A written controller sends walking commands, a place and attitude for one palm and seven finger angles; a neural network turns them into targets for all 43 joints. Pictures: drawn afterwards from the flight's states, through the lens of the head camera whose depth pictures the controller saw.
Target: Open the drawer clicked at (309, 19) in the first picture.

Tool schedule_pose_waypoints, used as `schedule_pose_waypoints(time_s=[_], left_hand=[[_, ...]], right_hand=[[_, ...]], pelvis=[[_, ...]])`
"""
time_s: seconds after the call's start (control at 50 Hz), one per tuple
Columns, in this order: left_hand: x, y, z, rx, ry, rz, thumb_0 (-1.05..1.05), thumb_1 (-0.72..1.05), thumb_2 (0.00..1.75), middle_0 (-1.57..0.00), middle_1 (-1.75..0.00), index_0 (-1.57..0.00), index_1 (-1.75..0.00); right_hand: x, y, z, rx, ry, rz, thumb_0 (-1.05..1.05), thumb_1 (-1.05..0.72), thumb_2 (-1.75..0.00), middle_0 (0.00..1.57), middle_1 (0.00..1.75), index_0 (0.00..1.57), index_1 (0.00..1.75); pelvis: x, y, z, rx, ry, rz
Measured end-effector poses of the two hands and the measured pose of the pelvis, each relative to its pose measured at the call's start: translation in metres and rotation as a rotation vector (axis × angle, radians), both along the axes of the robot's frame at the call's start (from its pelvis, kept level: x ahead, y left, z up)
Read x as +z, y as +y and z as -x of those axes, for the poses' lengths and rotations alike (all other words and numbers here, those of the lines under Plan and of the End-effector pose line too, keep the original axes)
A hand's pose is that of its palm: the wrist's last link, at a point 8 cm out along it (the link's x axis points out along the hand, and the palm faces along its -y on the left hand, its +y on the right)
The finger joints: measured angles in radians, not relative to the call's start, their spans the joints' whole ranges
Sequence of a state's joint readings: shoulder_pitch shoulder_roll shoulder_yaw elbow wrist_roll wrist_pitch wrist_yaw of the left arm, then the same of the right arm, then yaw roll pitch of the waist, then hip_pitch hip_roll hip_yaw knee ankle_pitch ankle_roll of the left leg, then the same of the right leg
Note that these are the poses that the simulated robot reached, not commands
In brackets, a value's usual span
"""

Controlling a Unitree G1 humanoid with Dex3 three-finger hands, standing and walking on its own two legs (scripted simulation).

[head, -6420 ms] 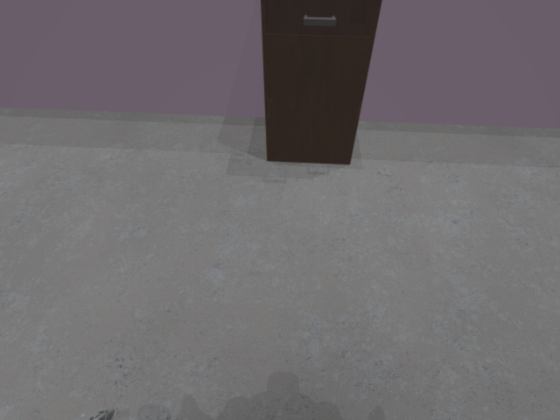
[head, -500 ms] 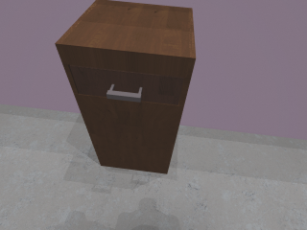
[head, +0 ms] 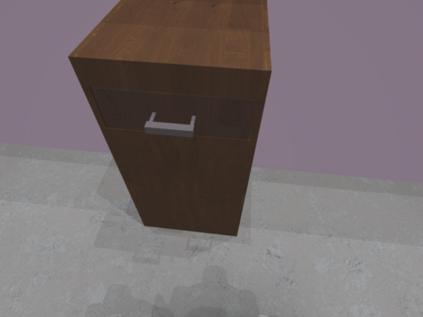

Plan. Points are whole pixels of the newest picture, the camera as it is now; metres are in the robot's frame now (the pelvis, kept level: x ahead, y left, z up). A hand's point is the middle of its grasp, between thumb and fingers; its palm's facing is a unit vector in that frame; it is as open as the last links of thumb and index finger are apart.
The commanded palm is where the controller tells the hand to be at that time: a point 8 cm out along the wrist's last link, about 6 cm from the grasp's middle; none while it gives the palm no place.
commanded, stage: come to a stop and stand still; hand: left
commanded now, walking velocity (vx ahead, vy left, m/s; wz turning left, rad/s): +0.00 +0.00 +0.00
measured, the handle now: (171, 123) +0.57 +0.14 +0.01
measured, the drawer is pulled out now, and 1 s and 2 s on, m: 0.00 0.00 0.00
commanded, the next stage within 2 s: look again from close up in 1.18 s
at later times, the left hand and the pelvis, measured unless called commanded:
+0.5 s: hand out of the picture -0.04 +0.21 -0.15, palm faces +0.06 -0.97 -0.23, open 7.4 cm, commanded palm none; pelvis -0.02 +0.02 +0.01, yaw +1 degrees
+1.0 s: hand out of the picture +0.03 +0.18 -0.15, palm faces +0.05 -0.97 -0.22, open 7.3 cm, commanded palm none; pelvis +0.02 +0.00 +0.01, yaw +2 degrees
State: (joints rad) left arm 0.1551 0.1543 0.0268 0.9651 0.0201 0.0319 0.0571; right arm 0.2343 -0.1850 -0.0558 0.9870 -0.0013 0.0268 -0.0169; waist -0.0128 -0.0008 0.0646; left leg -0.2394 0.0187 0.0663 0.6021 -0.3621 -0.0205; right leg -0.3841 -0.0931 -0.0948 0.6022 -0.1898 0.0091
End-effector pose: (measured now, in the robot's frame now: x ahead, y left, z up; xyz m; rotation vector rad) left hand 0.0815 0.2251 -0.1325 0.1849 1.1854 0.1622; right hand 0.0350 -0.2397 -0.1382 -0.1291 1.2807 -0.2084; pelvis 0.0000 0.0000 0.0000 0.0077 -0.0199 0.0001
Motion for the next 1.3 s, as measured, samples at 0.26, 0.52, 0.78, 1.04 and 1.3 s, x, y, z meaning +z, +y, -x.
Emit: schedule_pose_waypoints(time_s=[0.26, 0.52, 0.78, 1.04, 1.3], left_hand=[[0.013, 0.044, 0.089, 0.028, 0.097, -0.043, 0.0, 0.91, 0.9, -0.2, -0.3, -0.2, -0.3], [0.011, 0.026, 0.128, 0.081, 0.196, 0.008, 0.0, 0.91, 0.9, -0.2, -0.3, -0.2, -0.3], [0.008, 0.008, 0.086, 0.055, 0.175, 0.028, 0.01, 0.92, 0.9, -0.2, -0.3, -0.2, -0.3], [0.011, 0.005, 0.052, 0.054, 0.14, 0.008, 0.01, 0.93, 0.9, -0.2, -0.3, -0.2, -0.3], [0.01, -0.001, 0.041, 0.058, 0.144, 0.016, 0.0, 0.93, 0.9, -0.2, -0.3, -0.2, -0.3]], right_hand=[[0.005, 0.034, -0.014, 0.095, -0.162, -0.047, 0.0, -0.91, -0.9, 0.2, 0.3, 0.2, 0.3], [-0.002, 0.033, 0.042, 0.094, 0.04, -0.05, 0.0, -0.91, -0.9, 0.2, 0.3, 0.2, 0.3], [-0.001, 0.037, 0.055, 0.049, 0.122, -0.071, 0.0, -0.9, -0.9, 0.2, 0.3, 0.2, 0.3], [-0.001, 0.031, 0.017, 0.062, 0.089, -0.075, 0.0, -0.9, -0.9, 0.2, 0.3, 0.2, 0.3], [0.003, 0.016, -0.003, 0.073, 0.081, -0.045, 0.0, -0.9, -0.9, 0.2, 0.3, 0.2, 0.3]], pelvis=[[0.003, 0.023, 0.02, -0.018, -0.04, -0.009], [0.01, 0.024, 0.019, 0.025, -0.016, -0.011], [0.013, 0.014, -0.002, 0.023, -0.006, -0.011], [0.014, 0.003, -0.021, 0.027, -0.004, -0.005], [0.015, -0.004, -0.032, 0.028, -0.001, -0.001]])
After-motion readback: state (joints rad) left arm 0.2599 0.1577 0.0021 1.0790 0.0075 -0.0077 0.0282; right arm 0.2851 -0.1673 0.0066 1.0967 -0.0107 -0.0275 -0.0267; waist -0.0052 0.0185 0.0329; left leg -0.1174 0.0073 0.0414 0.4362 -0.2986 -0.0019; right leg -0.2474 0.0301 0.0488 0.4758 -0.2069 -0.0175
